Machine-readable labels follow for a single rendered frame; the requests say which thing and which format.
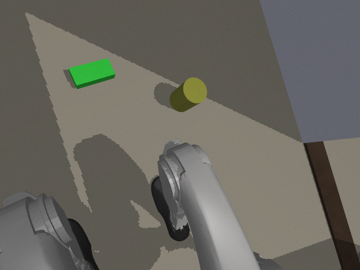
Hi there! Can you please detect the left robot foot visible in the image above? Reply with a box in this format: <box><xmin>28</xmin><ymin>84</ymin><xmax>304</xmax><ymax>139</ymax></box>
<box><xmin>68</xmin><ymin>218</ymin><xmax>99</xmax><ymax>270</ymax></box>

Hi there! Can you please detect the right robot foot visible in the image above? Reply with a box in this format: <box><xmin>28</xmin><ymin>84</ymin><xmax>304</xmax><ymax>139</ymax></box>
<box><xmin>151</xmin><ymin>176</ymin><xmax>190</xmax><ymax>241</ymax></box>

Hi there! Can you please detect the right robot hand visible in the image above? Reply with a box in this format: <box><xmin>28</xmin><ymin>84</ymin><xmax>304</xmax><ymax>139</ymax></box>
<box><xmin>253</xmin><ymin>252</ymin><xmax>285</xmax><ymax>270</ymax></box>

